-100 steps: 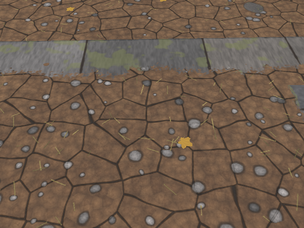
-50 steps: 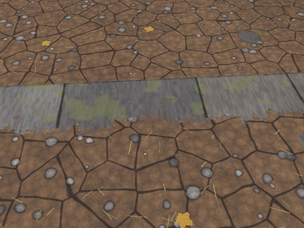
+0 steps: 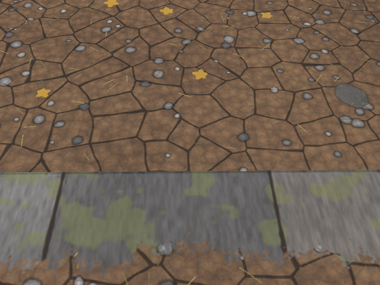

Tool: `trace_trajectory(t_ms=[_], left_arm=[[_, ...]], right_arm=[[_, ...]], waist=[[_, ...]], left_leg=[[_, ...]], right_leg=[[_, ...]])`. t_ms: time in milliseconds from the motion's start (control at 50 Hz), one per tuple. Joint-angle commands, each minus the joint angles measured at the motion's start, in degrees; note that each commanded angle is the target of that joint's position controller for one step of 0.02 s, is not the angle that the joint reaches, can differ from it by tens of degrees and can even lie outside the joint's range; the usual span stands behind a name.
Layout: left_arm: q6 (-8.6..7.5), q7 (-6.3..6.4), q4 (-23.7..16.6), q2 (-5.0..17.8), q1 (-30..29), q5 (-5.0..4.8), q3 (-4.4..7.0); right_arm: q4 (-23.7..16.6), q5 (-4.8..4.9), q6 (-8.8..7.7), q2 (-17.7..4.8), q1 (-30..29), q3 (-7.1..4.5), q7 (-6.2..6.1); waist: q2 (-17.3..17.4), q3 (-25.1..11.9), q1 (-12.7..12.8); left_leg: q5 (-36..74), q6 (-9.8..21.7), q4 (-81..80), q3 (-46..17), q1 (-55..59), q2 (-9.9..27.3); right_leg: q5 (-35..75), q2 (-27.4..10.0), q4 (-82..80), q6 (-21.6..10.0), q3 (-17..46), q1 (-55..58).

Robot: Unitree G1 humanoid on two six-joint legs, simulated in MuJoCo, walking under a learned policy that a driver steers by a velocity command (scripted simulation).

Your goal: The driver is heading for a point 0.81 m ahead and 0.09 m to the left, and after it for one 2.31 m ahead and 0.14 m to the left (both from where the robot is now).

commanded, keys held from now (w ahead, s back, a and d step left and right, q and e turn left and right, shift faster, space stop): w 0.64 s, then w+q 0.36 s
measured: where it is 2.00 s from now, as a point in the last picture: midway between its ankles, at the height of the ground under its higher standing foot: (166, 155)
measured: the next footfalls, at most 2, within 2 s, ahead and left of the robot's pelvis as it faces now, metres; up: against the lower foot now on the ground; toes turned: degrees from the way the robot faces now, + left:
right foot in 0.44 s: +0.42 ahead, -0.15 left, +0.00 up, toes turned -3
left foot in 1.04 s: +0.72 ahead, +0.10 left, +0.00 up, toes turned +12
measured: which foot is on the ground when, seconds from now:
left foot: down 0.00-0.44, up 0.46-1.00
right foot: up 0.00-0.42, down 0.44-1.00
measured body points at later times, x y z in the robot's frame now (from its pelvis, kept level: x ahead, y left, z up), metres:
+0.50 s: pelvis +0.27 -0.06 -0.01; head +0.31 -0.07 +0.44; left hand +0.46 +0.19 -0.11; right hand +0.24 -0.32 -0.16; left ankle +0.09 +0.08 -0.68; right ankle +0.38 -0.15 -0.73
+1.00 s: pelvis +0.54 -0.03 -0.01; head +0.57 -0.02 +0.44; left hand +0.49 +0.24 -0.15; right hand +0.76 -0.24 -0.12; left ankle +0.69 +0.10 -0.72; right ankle +0.38 -0.15 -0.73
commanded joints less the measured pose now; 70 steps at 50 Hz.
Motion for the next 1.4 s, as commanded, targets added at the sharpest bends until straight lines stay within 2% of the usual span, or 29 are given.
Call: trace_trajectory(t_ms=[20, 100, 220, 320, 380, 420, 440, 460, 480, 500, 520, 540, 580, 620, 680, 800, 920, 980, 1020, 1040, 1060, 1080, 1100, 1120, 1140, 1160, 1200, 1280, 1400], left_arm=[[0.05, 0.52, -3.5, 4.1, 1.3, 0.25, 1.61], [1.37, 0.88, -5.3, 3.6, -3.6, 0.91, 1.92], [0.75, -0.02, -8.5, 2.1, -15.0, 0.87, 1.4], [0.16, -1.59, -11.3, 2.0, -22.6, 0.23, 0.72], [-0.42, -2.54, -12.1, 3.4, -22.0, 0.07, 0.98], [-0.63, -2.43, -9.6, 6.3, -12.7, 0.34, 2.5], [-0.6, -1.99, -6.4, 9.4, -2.4, 0.57, 3.99], [-0.45, -1.49, -4.7, 14.6, 6.9, 1.74, 5.29], [-0.24, -1.85, -3.9, 14.2, 8.9, 1.25, 4.79], [-0.35, -1.82, -4.3, 9.6, 6.3, 0.76, 3.42], [-0.37, -1.68, -5.5, 7.8, 0.6, 0.63, 2.76], [-0.38, -1.79, -6.3, 6.3, -3.8, 1.13, 2.21], [-0.67, -2.19, -6.3, 3.7, -6.8, 2.08, 1.46], [-0.98, -2.05, -5.2, 4.3, -5.4, 1.82, 1.6], [-1.0, -0.92, -3.8, 6.6, -2.6, 2.12, 2.18], [-0.78, 0.39, -2.0, 6.9, 0.7, 2.04, 2.08], [0.76, 0.89, 0.2, 7.6, 4.2, 1.27, 2.56], [1.78, 1.46, -0.9, 10.2, 1.6, 0.85, 3.35], [2.64, 1.98, -1.9, 10.7, -0.1, 0.84, 3.34], [2.2, 2.1, -3.5, 9.5, 0.4, 1.64, 2.64], [0.19, 0.59, -5.7, 0.3, 6.1, 3.08, -0.29], [-2.4, -0.35, -6.5, 5.5, -0.1, 0.4, 0.78], [-3.69, -0.71, -8.3, 7.8, -5.3, -1.31, 1.35], [-4.16, -0.34, -8.5, 7.6, -7.1, -0.65, 1.31], [-3.88, 0.15, -8.2, 7.9, -7.6, 0.8, 1.93], [-3.05, 0.29, -8.3, 8.1, -6.6, 1.32, 2.4], [-1.54, 0.58, -9.1, 6.7, -5.8, 1.74, 2.54], [-0.78, 0.84, -12.4, 4.6, -14.3, 2.52, 1.88], [-2.13, -1.15, -16.2, 4.9, -23.1, 1.57, 1.57]], right_arm=[[-1.3, -0.75, -0.8, -4.2, 2.1, -0.68, 0.18], [0.7, -0.46, -0.9, -7.2, 5.9, -1.36, -1.02], [2.7, 0.21, 0.03, -7.8, 11.1, -1.2, -2.27], [5.2, 0.62, 1.11, -8.4, 15.7, -1.5, -2.44], [5.7, 0.87, 1.86, -9.3, 15.1, -2.06, -2.79], [5.1, 0.98, 2.3, -9.9, 12.2, -2.22, -2.87], [4.5, 0.68, 2.4, -8.4, 11.6, -1.62, -2.84], [3.3, -0.15, 1.85, -4.1, 15.8, -0.22, -2.58], [4.1, 0.05, 0.46, 0.1, 19.1, 1.17, -2.09], [3.4, 1.73, -0.59, -6.3, 14.1, -0.52, -1.8], [1.7, 2.5, -1.16, -8.1, 9.2, -0.95, -1.8], [1.4, 1.98, -1.16, -7.8, 6.7, -1.15, -2.21], [1.9, 1.18, 0.26, -5.6, 8.1, -1.57, -2.57], [2.3, 1.08, 1.48, -3.6, 9.3, -1.55, -2.78], [0.7, 0.78, 2.22, -4.1, 4.3, -1.89, -2.88], [-2.1, 1.1, 2.0, -2.8, -4.7, -1.45, -1.52], [-6.9, 1.12, 1.85, -2.0, -12.3, -0.58, 0.62], [-8.5, 1.2, 1.77, -4.1, -10.0, -1.49, 1.64], [-5.5, 1.3, 2.0, -9.0, 4.3, -4.25, 1.3], [-3.9, 1.02, 2.44, -14.6, 14.0, -6.18, 0.09], [-4.0, 1.6, 2.04, -18.3, 14.2, -6.43, -0.01], [-4.3, 1.06, 1.92, -13.5, 16.5, -5.03, -0.15], [-4.6, 0.8, 1.6, -10.6, 13.7, -4.35, -0.44], [-5.9, 0.84, 1.37, -9.2, 9.2, -3.86, -0.48], [-7.1, 0.6, 1.39, -7.4, 5.2, -3.31, -0.43], [-8.1, 0.1, 1.37, -6.3, 3.1, -2.83, -0.6], [-8.6, 0.45, 1.32, -7.5, 2.9, -2.99, -1.05], [-8.4, 0.91, 1.37, -10.8, 6.1, -3.97, -2.52], [-7.3, 1.53, 2.12, -9.3, 11.3, -3.72, -3.32]], waist=[[5.7, -4.6, 0.5], [4.3, -0.9, 0.4], [4.6, 1.3, -2.9], [4.6, 3.8, -5.3], [5.8, 2.9, -3.4], [6.8, -2.8, 2.2], [5.4, -9.2, 6.4], [-4.2, -18.7, 6.7], [-14.3, -24.6, 5.4], [-9.6, -19.0, 6.0], [-6.8, -11.3, 4.8], [-2.4, -7.3, 3.0], [-3.1, -4.3, -0.6], [-3.2, -3.1, -1.5], [-1.9, -0.5, -1.0], [-1.8, 1.8, 1.9], [-0.8, 4.7, 4.1], [-3.5, 1.3, 1.2], [-3.3, -7.1, -6.5], [3.9, -13.9, -9.7], [16.4, -20.2, -3.2], [11.3, -23.0, -7.1], [9.4, -14.9, -7.4], [3.4, -10.6, -5.1], [0.9, -7.2, -2.7], [1.3, -6.2, -0.5], [2.2, -4.6, 1.1], [3.9, -2.0, -1.0], [5.3, -1.1, -4.9]], left_leg=[[5.4, 9.3, -17.1, -18.3, 12.2, 15.0], [10.0, 10.3, -20.6, -13.5, 10.8, 14.6], [10.4, 7.6, -21.3, -8.1, 14.5, 12.4], [10.8, 7.6, -18.3, -7.9, 22.6, 15.2], [17.6, 6.5, -14.1, -8.4, 26.3, 17.3], [34.5, 4.7, -4.0, -6.0, 25.1, 15.2], [34.6, 2.9, 8.1, -3.7, 19.1, 11.9], [15.2, -0.5, 30.1, -0.7, -0.7, 5.7], [-24.3, -1.9, 43.3, -6.6, -15.1, -2.0], [-23.6, -0.7, 49.1, -11.1, -21.1, 1.7], [-18.0, 0.2, 48.5, -9.0, -23.1, 4.8], [-12.7, 0.2, 45.6, -7.8, -20.6, 7.3], [-7.6, 0.0, 40.4, -8.1, -14.0, 10.2], [-5.8, -0.7, 37.4, -7.3, -12.7, 10.6], [1.7, -2.1, 30.2, -7.6, -19.1, 11.2], [15.5, -1.7, 15.0, -6.8, -19.9, 8.4], [10.0, 0.2, 7.3, -3.9, -23.2, 6.7], [1.5, 2.7, 6.6, 1.2, -15.1, 2.8], [2.3, 5.9, 3.6, 3.0, 5.3, -2.0], [2.6, 10.2, 3.1, -12.0, 24.1, 7.0], [-6.6, 21.5, -3.8, -44.5, 43.2, 20.3], [-10.0, 20.4, -9.8, -49.8, 45.8, 20.7], [-5.4, 17.1, -10.1, -40.6, 40.2, 18.7], [0.6, 15.1, -10.4, -33.7, 31.3, 16.3], [6.8, 14.0, -11.3, -28.5, 22.3, 14.2], [10.2, 13.7, -12.7, -25.7, 16.5, 12.8], [12.5, 14.0, -14.6, -23.4, 10.7, 11.7], [13.1, 11.8, -15.5, -18.1, 5.1, 7.8], [0.9, 8.4, -8.8, -21.4, 7.4, 6.6]], right_leg=[[6.2, -6.3, -0.4, -0.4, 2.7, -11.3], [13.1, -7.3, -9.0, 1.7, 1.7, -16.6], [27.5, -5.0, -27.8, 2.5, -0.7, -17.8], [24.7, -3.2, -35.6, 1.6, -1.7, -19.0], [18.9, -2.0, -38.3, -0.6, -2.2, -15.4], [17.6, 1.6, -40.1, -2.8, -5.2, -0.8], [19.3, 0.9, -39.1, -4.9, -4.0, 14.3], [17.4, -13.4, -38.6, -11.5, 15.5, 37.2], [9.1, -21.2, -47.7, -16.6, 37.8, 46.6], [4.3, -19.1, -49.7, -13.8, 34.9, 42.4], [7.2, -17.4, -51.1, -11.5, 26.6, 33.5], [11.7, -15.3, -53.0, -10.5, 20.7, 24.8], [15.9, -11.7, -56.9, -9.4, 13.4, 14.7], [18.2, -10.7, -59.4, -10.1, 10.0, 11.6], [21.5, -11.0, -61.4, -10.2, 6.3, 13.1], [23.2, -9.9, -62.8, -6.9, -3.1, 16.5], [30.2, -13.7, -58.3, -5.8, -7.8, 28.2], [53.3, -14.3, -49.3, -3.9, -10.4, 30.4], [63.1, -11.2, -29.7, -1.2, -13.2, 25.5], [45.6, -8.6, -10.8, 1.2, -13.7, 10.5], [-9.1, 4.8, 8.2, 4.4, -6.7, -14.7], [-11.1, 4.0, 13.5, 2.8, 3.7, -21.7], [-6.0, 0.8, 12.1, 1.2, 3.7, -25.9], [-1.1, -1.8, 7.4, 0.8, 3.3, -23.5], [1.4, -3.5, 2.3, 1.4, 2.9, -19.2], [2.7, -4.6, -0.6, 1.9, 3.3, -14.7], [3.2, -4.8, -6.9, 3.5, 2.5, -11.8], [17.5, -2.1, -24.1, 5.9, 0.7, -10.5], [32.8, 1.0, -40.3, 4.2, 3.0, -7.8]])
Velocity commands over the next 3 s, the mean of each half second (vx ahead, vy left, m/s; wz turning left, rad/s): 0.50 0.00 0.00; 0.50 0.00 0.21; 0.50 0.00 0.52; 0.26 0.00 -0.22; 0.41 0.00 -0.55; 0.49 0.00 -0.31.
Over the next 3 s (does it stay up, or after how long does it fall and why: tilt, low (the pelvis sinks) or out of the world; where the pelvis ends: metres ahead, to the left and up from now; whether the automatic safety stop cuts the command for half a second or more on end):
stays up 1.47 0.03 -0.03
